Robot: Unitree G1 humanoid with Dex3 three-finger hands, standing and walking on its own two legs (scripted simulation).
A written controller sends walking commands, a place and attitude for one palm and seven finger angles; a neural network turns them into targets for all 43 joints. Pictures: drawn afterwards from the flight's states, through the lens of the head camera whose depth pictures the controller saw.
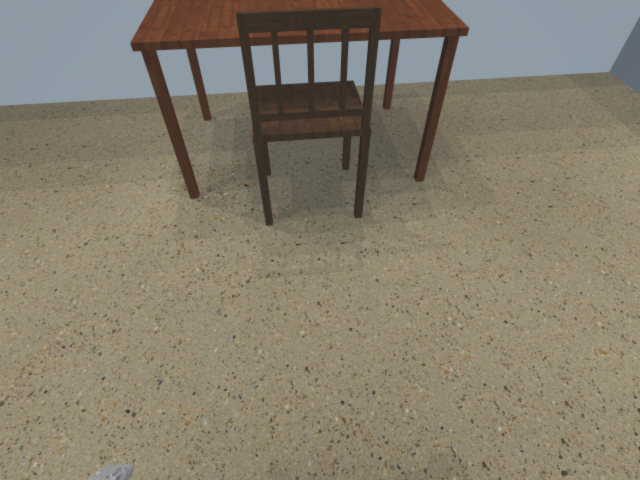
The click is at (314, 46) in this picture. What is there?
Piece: chair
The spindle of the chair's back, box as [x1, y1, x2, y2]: [307, 30, 314, 111]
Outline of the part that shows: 312,30 307,31 309,111 314,110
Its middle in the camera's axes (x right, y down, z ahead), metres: -0.03 -0.54 +1.26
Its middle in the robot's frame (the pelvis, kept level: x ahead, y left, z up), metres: +1.30 +0.10 -0.09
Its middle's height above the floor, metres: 0.68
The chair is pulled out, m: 0.00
